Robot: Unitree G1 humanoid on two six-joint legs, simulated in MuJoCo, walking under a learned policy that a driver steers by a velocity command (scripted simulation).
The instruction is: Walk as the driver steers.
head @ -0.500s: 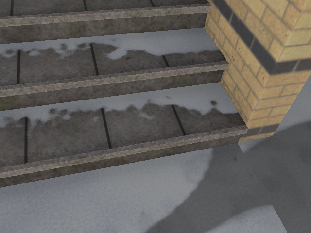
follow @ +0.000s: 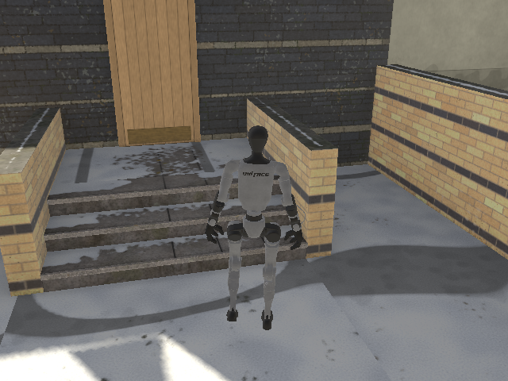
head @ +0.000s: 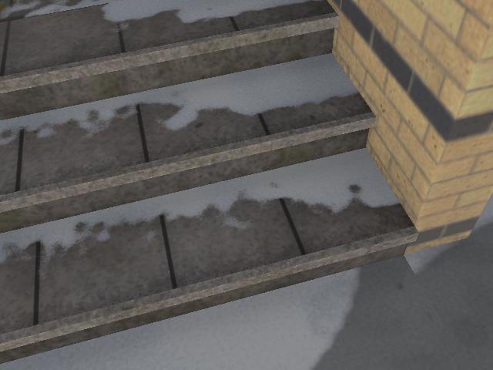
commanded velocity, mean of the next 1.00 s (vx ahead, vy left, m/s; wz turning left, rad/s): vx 0.27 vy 0.00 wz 0.07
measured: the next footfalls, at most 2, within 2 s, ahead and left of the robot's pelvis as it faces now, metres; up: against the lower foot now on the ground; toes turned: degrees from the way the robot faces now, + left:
left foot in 0.32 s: +0.35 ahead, +0.10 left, +0.00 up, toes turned +3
right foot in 0.74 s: +0.42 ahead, -0.10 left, +0.00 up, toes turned -1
